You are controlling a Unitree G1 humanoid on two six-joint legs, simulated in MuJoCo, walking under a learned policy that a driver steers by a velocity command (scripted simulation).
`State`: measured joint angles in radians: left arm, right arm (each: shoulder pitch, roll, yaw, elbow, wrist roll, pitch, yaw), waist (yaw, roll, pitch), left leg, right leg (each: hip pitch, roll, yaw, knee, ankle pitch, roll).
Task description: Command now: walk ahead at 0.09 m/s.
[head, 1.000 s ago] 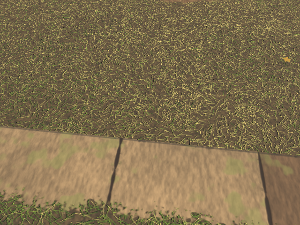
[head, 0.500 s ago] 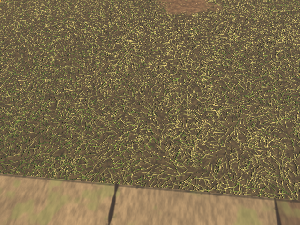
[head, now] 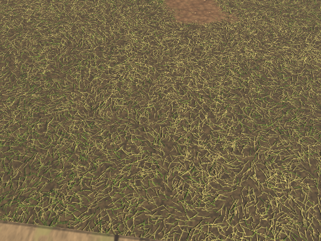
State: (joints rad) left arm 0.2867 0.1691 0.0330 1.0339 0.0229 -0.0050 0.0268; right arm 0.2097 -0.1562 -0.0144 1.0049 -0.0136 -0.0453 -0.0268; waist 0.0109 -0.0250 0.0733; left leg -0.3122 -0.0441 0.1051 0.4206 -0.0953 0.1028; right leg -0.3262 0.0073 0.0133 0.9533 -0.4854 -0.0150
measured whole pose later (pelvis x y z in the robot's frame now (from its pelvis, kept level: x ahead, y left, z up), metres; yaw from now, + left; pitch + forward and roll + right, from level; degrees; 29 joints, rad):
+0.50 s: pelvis +0.03 -0.03 +0.01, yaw +1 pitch -1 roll +0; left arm 0.35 0.12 -0.01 1.11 0.01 -0.01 0.04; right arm 0.31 -0.15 0.00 1.10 -0.01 0.00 -0.02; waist -0.02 0.01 0.00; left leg -0.25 -0.02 0.07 0.38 -0.11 0.05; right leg -0.14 0.02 -0.02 0.40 -0.24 -0.02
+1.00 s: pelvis +0.05 -0.04 +0.01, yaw +1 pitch -1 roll +0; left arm 0.35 0.11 -0.02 1.13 0.01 -0.02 0.04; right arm 0.32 -0.12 0.01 1.15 -0.01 0.00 -0.04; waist -0.01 0.00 0.01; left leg -0.23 -0.01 0.06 0.40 -0.16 0.03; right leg -0.10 0.03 -0.02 0.39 -0.27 -0.03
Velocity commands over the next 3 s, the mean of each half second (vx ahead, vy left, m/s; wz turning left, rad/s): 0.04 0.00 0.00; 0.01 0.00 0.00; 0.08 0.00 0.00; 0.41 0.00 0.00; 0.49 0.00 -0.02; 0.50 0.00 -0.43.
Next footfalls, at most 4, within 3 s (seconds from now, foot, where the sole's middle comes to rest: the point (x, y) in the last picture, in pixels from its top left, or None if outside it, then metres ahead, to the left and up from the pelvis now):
0.18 right None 0.05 -0.13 -0.77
1.58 left None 0.19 0.08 -0.77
2.02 right None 0.40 -0.07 -0.77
2.52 left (135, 192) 0.76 0.13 -0.94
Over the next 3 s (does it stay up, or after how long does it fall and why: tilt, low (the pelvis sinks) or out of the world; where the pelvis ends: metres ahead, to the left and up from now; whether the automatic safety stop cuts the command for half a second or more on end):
stays up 0.92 -0.01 -0.18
